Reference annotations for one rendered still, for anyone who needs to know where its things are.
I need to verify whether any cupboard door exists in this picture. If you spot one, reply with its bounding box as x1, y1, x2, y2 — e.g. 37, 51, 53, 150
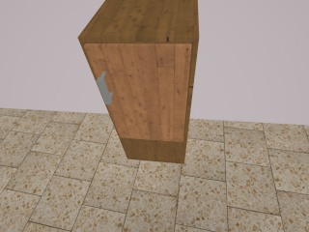
84, 43, 192, 142

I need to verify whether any handle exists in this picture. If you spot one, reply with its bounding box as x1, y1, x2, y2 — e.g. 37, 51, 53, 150
97, 72, 113, 104

